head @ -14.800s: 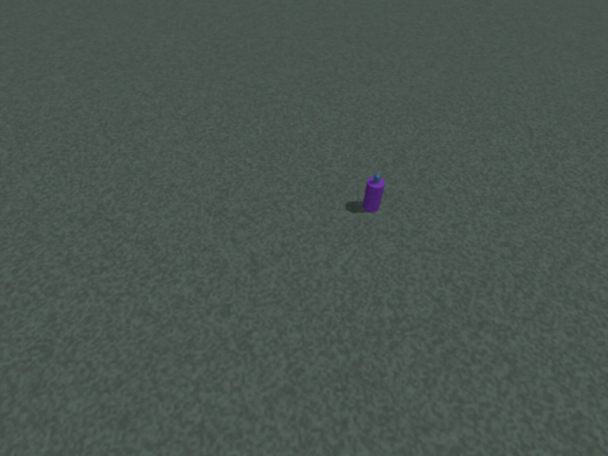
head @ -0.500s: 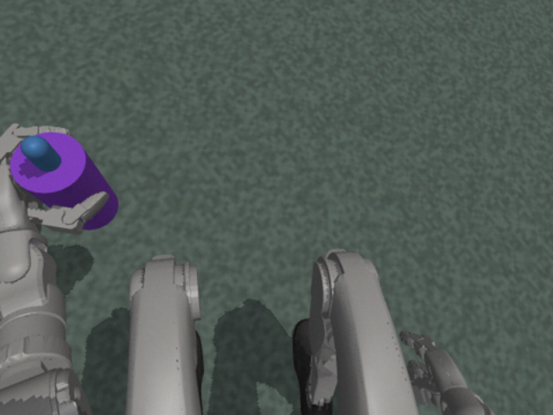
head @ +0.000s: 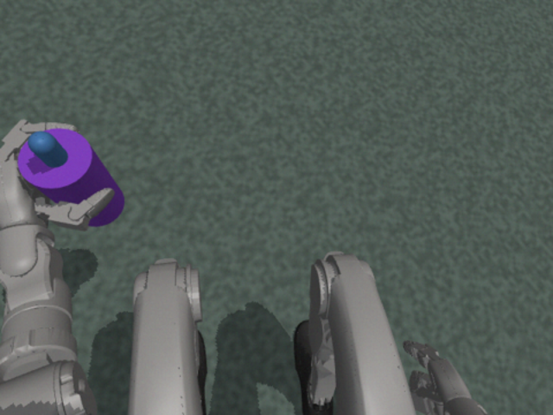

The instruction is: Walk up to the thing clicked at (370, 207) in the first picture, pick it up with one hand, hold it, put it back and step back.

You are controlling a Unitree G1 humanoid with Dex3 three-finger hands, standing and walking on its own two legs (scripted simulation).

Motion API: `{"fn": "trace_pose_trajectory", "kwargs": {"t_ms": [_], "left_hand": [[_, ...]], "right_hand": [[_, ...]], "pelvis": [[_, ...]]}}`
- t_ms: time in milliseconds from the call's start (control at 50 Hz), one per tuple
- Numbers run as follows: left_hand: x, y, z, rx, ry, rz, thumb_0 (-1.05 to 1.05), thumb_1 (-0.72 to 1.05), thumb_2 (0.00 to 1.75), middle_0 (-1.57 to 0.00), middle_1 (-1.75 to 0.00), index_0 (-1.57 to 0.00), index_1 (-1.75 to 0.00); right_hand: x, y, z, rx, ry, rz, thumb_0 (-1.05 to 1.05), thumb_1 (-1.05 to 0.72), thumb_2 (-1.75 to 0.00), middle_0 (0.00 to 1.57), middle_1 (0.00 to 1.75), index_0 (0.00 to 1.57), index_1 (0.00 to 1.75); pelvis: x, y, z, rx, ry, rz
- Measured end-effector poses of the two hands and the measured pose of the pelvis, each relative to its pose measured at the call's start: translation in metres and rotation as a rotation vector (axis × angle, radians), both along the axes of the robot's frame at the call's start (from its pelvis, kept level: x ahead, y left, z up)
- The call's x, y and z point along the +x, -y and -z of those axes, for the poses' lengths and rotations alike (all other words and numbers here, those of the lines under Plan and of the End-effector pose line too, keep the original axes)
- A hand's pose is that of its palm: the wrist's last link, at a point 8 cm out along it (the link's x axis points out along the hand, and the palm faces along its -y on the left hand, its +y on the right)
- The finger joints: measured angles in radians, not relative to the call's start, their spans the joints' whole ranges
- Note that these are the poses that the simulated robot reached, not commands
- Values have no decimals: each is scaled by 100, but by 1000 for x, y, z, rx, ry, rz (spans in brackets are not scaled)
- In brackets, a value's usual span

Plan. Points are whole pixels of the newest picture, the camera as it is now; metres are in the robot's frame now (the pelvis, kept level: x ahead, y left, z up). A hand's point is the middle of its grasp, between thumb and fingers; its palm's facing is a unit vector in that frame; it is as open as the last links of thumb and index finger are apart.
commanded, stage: lift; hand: left
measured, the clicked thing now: (74, 177) +0.43 +0.26 -0.04
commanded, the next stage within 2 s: none
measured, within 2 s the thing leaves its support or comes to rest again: neither
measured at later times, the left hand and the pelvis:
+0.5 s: hand (32, 158) +0.40 +0.25 +0.07, palm faces +0.23 -0.97 -0.05, open 10.6 cm; pelvis +0.01 +0.00 +0.08, yaw +1 degrees
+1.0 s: hand out of the picture +0.39 +0.24 +0.25, palm faces +0.26 -0.96 -0.06, open 10.6 cm; pelvis +0.04 +0.01 +0.23, yaw +4 degrees
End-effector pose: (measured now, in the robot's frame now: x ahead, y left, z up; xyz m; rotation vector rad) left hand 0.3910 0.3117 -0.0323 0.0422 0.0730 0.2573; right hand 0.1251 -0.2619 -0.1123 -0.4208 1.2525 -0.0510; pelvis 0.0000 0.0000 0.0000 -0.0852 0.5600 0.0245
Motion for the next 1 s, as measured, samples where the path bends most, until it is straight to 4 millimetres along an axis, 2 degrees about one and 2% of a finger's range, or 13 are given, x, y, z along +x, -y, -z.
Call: {"fn": "trace_pose_trajectory", "kwargs": {"t_ms": [220,480,680,880,1000], "left_hand": [[-10,0,-30,1,3,21,-1,-46,110,-66,-99,-69,-101],[-21,10,-101,5,3,20,-2,-46,111,-67,-99,-69,-100],[-30,20,-171,11,-3,12,-2,-46,111,-67,-99,-69,-100],[-42,26,-253,9,-13,-5,-2,-47,111,-67,-98,-69,-100],[-39,25,-287,5,-19,-12,-2,-47,111,-67,-98,-70,-100]], "right_hand": [[4,-3,-20,13,30,25,1,-94,-91,20,30,20,30],[32,-10,-69,46,124,43,1,-93,-90,20,30,20,30],[54,-18,-129,61,197,63,1,-92,-90,20,30,20,30],[71,-32,-206,72,270,70,1,-92,-90,20,30,20,30],[76,-36,-245,72,303,62,1,-91,-90,20,30,20,30]], "pelvis": [[1,-1,-21,4,-9,-7],[7,0,-74,12,-15,-16],[17,-2,-129,12,21,-26],[35,-6,-197,16,97,-46],[43,-8,-230,21,148,-56]]}}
